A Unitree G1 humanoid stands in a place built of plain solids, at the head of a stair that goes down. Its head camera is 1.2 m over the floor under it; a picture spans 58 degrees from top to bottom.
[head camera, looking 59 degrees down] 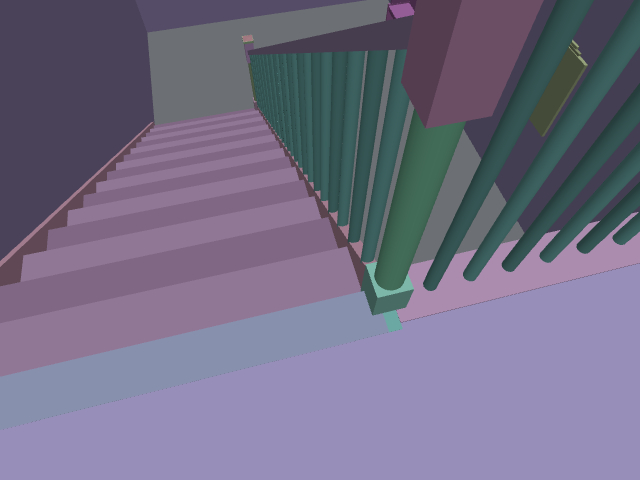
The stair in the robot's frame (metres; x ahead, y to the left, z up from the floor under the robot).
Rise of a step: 0.18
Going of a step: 0.26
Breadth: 1.38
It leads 14 degrees to the left of straight ahead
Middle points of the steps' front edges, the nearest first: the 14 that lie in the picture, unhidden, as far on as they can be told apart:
0.38 0.52 0.00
0.63 0.57 -0.18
0.88 0.63 -0.36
1.14 0.70 -0.55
1.39 0.76 -0.73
1.64 0.83 -0.91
1.89 0.89 -1.09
2.14 0.95 -1.28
2.40 1.02 -1.46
2.65 1.08 -1.64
2.90 1.14 -1.83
3.15 1.21 -2.01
3.40 1.27 -2.19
3.66 1.34 -2.37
